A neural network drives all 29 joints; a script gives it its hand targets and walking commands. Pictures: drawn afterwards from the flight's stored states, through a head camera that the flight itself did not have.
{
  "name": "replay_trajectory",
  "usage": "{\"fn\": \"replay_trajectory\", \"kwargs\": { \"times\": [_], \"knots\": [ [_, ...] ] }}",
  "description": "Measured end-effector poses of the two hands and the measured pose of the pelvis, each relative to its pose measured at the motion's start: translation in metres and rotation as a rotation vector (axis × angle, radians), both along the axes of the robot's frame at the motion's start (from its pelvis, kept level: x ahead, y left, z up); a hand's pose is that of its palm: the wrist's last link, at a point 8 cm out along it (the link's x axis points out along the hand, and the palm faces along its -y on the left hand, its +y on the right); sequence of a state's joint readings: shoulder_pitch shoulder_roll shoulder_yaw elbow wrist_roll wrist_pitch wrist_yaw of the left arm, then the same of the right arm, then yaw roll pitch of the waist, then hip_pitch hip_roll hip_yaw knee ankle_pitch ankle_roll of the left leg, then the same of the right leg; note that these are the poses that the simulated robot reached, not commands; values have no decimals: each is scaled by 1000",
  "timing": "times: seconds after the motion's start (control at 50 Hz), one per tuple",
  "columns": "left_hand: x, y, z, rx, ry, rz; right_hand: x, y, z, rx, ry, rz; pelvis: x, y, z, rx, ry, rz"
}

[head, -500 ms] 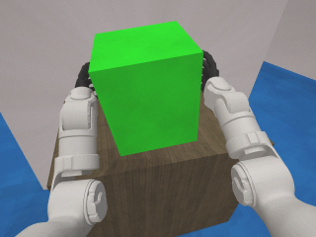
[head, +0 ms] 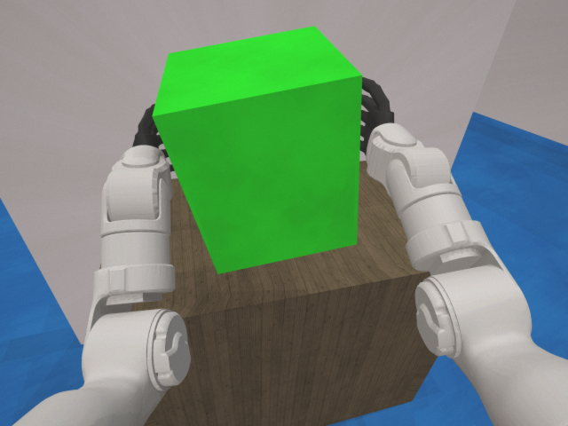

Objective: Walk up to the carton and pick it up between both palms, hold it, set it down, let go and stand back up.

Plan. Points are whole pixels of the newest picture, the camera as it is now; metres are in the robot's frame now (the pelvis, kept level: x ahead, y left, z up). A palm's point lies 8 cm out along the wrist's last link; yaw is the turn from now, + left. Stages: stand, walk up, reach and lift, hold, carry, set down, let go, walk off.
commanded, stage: hold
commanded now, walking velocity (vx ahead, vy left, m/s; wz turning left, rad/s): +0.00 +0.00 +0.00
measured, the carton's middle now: (265, 151) +0.41 +0.01 +0.25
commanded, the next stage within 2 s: none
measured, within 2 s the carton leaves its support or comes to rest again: neither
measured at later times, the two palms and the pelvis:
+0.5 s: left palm (152, 163) +0.37 +0.16 +0.26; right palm (376, 138) +0.38 -0.13 +0.29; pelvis +0.01 +0.00 +0.00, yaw +0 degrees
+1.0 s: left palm (150, 158) +0.37 +0.16 +0.26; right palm (377, 137) +0.38 -0.14 +0.29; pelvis +0.00 +0.00 +0.00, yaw +0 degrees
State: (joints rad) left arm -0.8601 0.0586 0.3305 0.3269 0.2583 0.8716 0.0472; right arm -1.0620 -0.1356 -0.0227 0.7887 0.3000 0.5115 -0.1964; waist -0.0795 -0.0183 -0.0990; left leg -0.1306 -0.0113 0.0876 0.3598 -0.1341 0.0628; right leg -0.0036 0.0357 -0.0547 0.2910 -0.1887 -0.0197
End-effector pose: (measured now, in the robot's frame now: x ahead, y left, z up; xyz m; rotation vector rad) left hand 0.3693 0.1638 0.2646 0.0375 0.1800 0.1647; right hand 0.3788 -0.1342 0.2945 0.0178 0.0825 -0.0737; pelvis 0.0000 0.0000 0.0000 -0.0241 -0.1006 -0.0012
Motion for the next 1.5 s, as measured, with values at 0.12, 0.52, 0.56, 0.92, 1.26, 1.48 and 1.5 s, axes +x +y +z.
{"fn": "replay_trajectory", "kwargs": {
  "times": [0.12, 0.52, 0.56, 0.92, 1.26, 1.48, 1.5],
  "knots": [
    [2, 1, -3, 5, 11, 1, 3, 1, -2, -5, 12, 4, 3, 0, 0, -1, 6, 2],
    [3, -1, -7, -4, 6, -5, 3, -1, -6, 3, 12, -4, 7, 2, 0, -3, -2, 2],
    [3, -2, -5, 1, 3, -4, 3, -2, -5, 8, 8, -3, 7, 2, 0, -3, -2, 2],
    [4, -2, -4, -4, 15, -6, 3, -2, -4, -1, 24, -6, 4, 1, 0, -1, 2, 1],
    [-5, -2, 6, 8, -4, -22, -13, -3, -7, 10, 15, -26, -5, 0, 0, -1, -17, -11],
    [-3, -1, 12, 3, 4, -26, -12, -1, 1, -7, 27, -30, -11, -3, 1, 1, 5, -14],
    [-2, -1, 12, 2, 5, -27, -11, -1, 1, -8, 27, -30, -11, -3, 1, 1, 6, -13]
  ]
}}
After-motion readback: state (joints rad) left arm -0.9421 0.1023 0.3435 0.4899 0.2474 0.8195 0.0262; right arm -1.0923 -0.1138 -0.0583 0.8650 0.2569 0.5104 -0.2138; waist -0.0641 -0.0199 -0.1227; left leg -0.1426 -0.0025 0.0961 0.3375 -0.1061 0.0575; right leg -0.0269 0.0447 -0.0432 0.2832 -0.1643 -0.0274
